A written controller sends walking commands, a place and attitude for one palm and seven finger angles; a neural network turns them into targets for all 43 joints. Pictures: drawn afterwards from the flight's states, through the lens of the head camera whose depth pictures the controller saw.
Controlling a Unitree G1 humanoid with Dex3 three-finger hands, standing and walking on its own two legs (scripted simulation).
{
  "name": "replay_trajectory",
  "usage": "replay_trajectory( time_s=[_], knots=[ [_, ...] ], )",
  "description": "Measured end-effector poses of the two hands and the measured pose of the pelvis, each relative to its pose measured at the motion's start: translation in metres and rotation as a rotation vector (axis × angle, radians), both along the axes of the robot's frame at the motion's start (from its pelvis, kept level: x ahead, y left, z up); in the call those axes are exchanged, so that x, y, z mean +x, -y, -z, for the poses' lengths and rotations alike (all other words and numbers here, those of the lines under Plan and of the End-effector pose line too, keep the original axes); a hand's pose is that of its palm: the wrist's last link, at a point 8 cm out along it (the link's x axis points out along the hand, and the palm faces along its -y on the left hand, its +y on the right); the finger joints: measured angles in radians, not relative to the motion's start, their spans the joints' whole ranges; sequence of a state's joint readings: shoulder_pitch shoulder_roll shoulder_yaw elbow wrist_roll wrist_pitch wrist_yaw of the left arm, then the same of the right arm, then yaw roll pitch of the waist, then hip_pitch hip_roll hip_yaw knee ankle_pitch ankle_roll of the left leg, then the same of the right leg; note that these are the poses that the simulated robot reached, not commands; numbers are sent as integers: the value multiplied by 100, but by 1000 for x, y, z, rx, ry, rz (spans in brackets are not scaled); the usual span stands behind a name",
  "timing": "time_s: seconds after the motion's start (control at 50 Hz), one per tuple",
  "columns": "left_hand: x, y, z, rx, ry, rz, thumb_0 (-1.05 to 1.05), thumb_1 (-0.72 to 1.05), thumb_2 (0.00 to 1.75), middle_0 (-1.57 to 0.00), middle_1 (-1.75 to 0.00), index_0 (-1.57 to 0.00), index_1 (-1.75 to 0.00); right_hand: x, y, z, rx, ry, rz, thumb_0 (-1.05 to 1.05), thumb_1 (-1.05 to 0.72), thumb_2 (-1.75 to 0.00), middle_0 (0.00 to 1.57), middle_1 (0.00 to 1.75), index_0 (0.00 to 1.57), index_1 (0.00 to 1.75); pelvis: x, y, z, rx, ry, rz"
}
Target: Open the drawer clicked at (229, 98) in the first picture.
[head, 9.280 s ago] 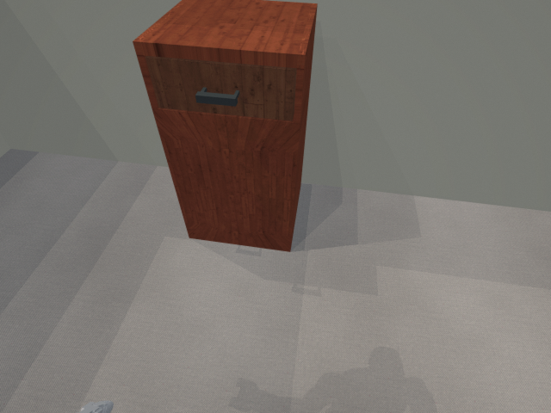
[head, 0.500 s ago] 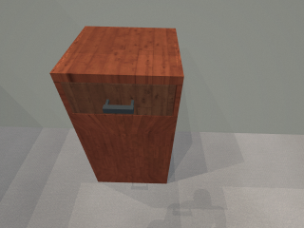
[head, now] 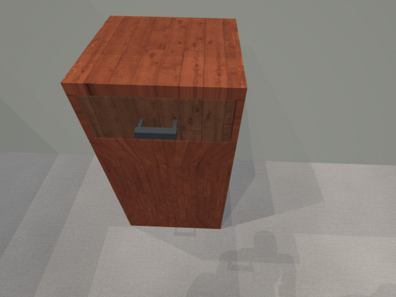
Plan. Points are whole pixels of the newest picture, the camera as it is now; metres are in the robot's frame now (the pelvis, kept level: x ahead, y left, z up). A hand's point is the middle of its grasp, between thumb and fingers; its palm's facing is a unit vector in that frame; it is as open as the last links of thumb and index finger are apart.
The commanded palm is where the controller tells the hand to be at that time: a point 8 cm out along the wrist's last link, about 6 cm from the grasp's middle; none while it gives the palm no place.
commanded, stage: look again from close up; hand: left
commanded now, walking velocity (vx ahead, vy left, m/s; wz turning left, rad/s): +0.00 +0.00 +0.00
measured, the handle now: (157, 128) +0.55 +0.14 +0.00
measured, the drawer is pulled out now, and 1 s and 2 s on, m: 0.00 0.00 0.00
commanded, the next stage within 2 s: shuffle to correct the standing spot in 0.36 s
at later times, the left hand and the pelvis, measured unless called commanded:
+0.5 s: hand out of the picture +0.03 +0.18 -0.17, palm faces +0.00 -0.98 -0.18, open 7.4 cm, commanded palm none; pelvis +0.03 +0.01 +0.00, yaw -1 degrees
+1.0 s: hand out of the picture -0.03 +0.11 -0.16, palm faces +0.02 -0.98 -0.19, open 7.4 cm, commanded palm none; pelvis -0.02 -0.06 +0.01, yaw -3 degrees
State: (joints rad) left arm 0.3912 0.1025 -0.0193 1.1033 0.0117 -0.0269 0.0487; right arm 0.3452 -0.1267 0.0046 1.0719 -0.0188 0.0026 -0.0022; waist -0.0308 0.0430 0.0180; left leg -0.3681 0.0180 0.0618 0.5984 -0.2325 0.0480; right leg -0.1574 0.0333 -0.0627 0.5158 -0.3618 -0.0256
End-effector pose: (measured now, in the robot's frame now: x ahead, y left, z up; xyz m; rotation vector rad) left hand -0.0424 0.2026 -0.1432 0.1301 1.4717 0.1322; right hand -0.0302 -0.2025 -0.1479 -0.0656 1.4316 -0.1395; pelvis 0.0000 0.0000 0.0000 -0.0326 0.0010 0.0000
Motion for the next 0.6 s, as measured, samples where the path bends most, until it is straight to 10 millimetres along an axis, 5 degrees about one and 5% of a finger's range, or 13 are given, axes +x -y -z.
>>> replay_trajectory(
  time_s=[0.16, 0.28, 0.6],
  knots=[
    [54, -18, 0, 27, 119, 2, 0, 91, 90, -20, -30, -20, -30, 33, 2, -1, -35, 36, -41, 3, -93, -89, 20, 30, 20, 30, 19, -9, 0, 20, 7, 7],
    [75, -23, 1, 24, 137, 21, 0, 92, 90, -20, -30, -20, -30, 54, 10, -9, -71, 73, -45, 3, -93, -89, 20, 30, 20, 30, 26, -10, -2, 29, 10, 14],
    [54, -22, 2, 3, 54, 20, 0, 91, 90, -20, -30, -20, -30, 73, 17, -15, -99, 100, -50, 1, -92, -89, 20, 30, 20, 30, 26, -8, -5, 35, 12, 26]
  ],
)
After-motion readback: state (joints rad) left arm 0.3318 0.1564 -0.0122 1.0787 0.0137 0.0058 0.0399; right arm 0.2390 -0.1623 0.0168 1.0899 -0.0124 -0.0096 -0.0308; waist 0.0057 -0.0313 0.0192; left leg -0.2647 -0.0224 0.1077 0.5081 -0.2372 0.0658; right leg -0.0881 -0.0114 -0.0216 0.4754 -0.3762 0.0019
